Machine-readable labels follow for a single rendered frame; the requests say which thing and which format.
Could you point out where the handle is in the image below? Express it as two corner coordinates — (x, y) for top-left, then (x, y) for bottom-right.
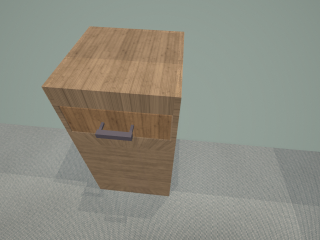
(95, 122), (134, 141)

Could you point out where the drawer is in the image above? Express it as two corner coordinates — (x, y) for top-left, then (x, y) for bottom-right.
(60, 106), (172, 140)

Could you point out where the cabinet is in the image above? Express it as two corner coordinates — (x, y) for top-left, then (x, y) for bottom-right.
(41, 26), (185, 196)

